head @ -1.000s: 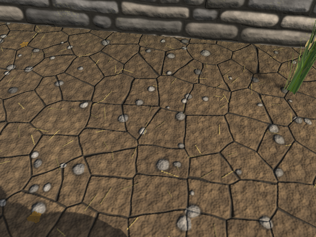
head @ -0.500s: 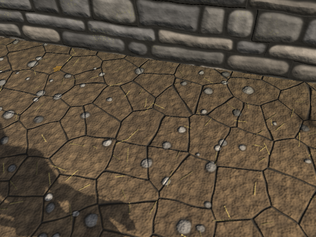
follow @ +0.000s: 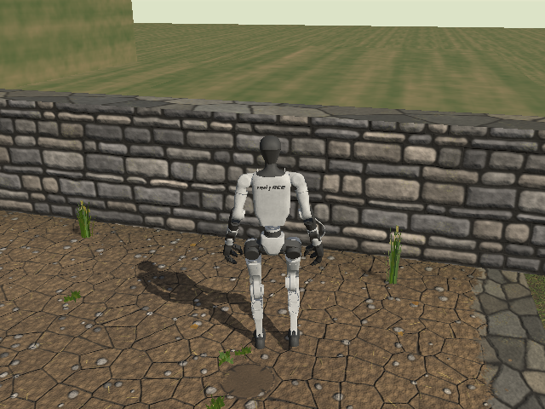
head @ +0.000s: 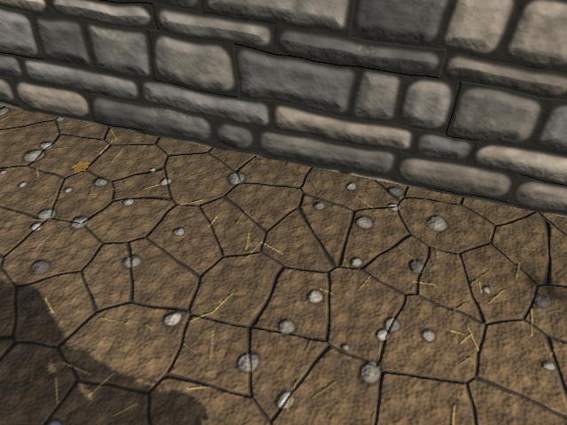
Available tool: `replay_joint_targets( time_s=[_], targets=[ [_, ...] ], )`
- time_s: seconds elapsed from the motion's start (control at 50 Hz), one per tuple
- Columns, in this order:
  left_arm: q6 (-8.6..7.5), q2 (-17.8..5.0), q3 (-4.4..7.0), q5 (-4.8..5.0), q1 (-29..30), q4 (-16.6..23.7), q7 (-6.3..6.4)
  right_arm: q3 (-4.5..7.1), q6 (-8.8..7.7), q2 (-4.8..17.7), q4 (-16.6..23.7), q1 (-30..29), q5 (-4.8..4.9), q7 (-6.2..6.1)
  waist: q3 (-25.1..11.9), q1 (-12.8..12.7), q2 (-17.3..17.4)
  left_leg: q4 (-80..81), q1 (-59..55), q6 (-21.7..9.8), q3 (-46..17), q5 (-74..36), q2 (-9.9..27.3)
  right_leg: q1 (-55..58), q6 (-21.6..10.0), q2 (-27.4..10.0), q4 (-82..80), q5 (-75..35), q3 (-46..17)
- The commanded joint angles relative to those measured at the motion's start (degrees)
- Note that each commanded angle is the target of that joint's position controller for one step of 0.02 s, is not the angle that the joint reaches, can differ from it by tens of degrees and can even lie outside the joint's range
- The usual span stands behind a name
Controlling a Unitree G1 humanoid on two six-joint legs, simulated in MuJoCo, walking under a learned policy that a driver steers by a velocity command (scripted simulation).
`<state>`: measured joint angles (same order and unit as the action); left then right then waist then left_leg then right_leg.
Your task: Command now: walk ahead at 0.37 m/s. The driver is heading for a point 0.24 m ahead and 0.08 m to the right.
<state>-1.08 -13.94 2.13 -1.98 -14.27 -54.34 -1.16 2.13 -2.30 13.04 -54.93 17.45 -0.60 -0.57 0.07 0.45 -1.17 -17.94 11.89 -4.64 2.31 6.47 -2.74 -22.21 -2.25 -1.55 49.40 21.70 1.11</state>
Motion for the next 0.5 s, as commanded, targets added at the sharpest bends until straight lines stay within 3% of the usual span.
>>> replay_joint_targets(
  time_s=[0.02,0.12,0.18,0.2,0.22,0.24,0.26,0.28,0.3,0.34,0.4,0.46,0.5],
  targets=[
    [-0.37,-2.42,0.45,0.01,0.14,2.43,-0.16,1.86,-1.21,7.82,1.55,0.19,0.1,-0.11,1.08,-0.63,7.21,13.72,0.2,-8.0,-15.15,18.85,14.38,-2.65,1.06,-1.2,-4.61,-3.06,0.77],
    [-0.83,-1.74,-0.1,0.5,1.97,2.75,0.78,2.11,-1.05,8.16,-0.77,3.1,-0.63,0.27,1.92,0.68,6.12,9.7,1.09,-8.37,-12.46,10.45,14.54,1.97,1.01,-0.01,-13.95,-4.42,2.88],
    [-1.62,-1.51,-0.19,0.44,-2.82,0.91,1.73,1.73,-0.58,7.2,-1.54,1.77,-0.02,0.14,0.76,-2.1,4.88,1.94,4.52,-5.76,-10.47,4.55,12.6,12.25,-0.06,1.61,-23.62,-9.05,4.05],
    [-2.07,-2.57,0.08,0.25,-5.78,-0.1,2.15,1.15,-0.57,5.44,-1.57,1.48,-0.08,-0.04,-0.11,-3.05,3.26,-2.46,6.62,-3.8,-9.25,5.13,10.67,16.86,-0.44,-0.1,-27.08,-8.6,1.42],
    [-2.54,-5.9,0.61,-0.52,-8.53,-0.59,2.62,0.17,-0.69,1.9,-0.76,1.07,-0.13,-0.06,-0.14,-3.07,-3.95,-11.51,9.58,-1.0,-4.91,9.38,6.33,18.9,-1.6,-9.19,-33.3,-6.99,-9.44],
    [-2.07,-12.19,2.0,0.78,-7.61,0.07,2.7,-0.69,-0.56,-0.88,0.03,2.89,0.13,-0.14,1.66,-1.42,-13.07,-18.28,17.61,1.35,1.64,19.2,-0.67,19.08,-6.45,-18.08,-39.5,-5.85,-22.62],
    [-1.55,-10.46,1.85,1.07,-8.55,-0.7,2.56,0.51,0.13,4.34,-0.31,1.49,-1.03,-0.45,3.58,-2.93,-10.52,-25.03,17.66,1.51,-0.34,24.92,1.17,16.59,-10.82,-21.03,-39.38,-10.48,-25.1],
    [-1.59,-7.1,0.92,0.99,-6.64,-0.41,2.29,0.84,0.57,4.84,-0.73,1.16,-1.06,-0.33,4.3,-1.37,-7.15,-28.95,17.6,1.68,-2.21,23.37,2.26,15.7,-11.1,-18.67,-38.82,-16.44,-21.83],
    [-1.66,-4.78,0.25,0.99,-4.59,-0.25,2.27,0.63,0.89,3.33,-1.8,2.06,-0.95,-0.27,4.0,-0.01,-5.24,-29.95,16.25,2.27,-3.06,21.02,3.27,14.95,-9.89,-16.0,-38.37,-21.23,-17.18],
    [-2.19,-2.86,-0.52,0.97,-2.01,0.11,2.86,0.46,1.18,2.22,-3.19,2.88,-0.95,-0.15,1.51,1.69,-4.63,-28.89,12.1,3.49,-2.51,16.12,4.01,15.0,-7.93,-12.34,-36.66,-34.02,-10.15],
    [-2.71,-1.99,-1.32,0.9,-2.07,-1.21,3.21,-0.27,1.73,0.18,-4.44,2.22,-0.31,-0.68,-1.64,1.97,-4.69,-22.52,5.36,4.66,-1.5,12.94,3.3,14.73,-7.31,-9.6,-32.26,-48.43,-3.86],
    [-2.02,-2.29,-1.55,1.06,-3.62,-2.8,3.42,-0.71,2.43,0.42,-4.79,-0.22,0.36,-1.54,-1.91,0.37,-6.26,-15.04,2.05,4.56,-0.69,10.27,2.9,15.39,-7.42,-9.6,-30.3,-46.42,-4.45],
    [-1.34,-2.54,-1.5,1.55,-2.97,-3.37,3.42,-1.17,2.43,0.21,-5.58,0.11,0.28,-1.86,-1.18,1.36,-4.33,-5.44,-3.73,4.09,-1.06,0.71,3.77,12.8,-5.46,-8.87,-29.43,-36.76,-4.9]
  ],
)
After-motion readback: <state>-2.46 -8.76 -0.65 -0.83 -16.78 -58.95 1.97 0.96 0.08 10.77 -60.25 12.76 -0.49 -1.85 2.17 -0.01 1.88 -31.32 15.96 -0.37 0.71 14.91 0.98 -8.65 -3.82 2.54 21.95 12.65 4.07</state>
